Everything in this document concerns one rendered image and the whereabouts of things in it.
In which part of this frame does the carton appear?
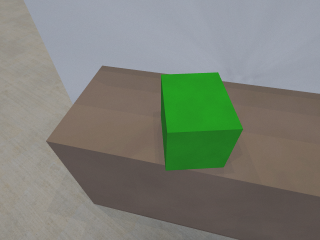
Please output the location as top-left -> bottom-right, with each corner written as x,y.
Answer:
161,72 -> 243,171

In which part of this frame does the pedestal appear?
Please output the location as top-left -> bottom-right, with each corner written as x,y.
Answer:
46,65 -> 320,240

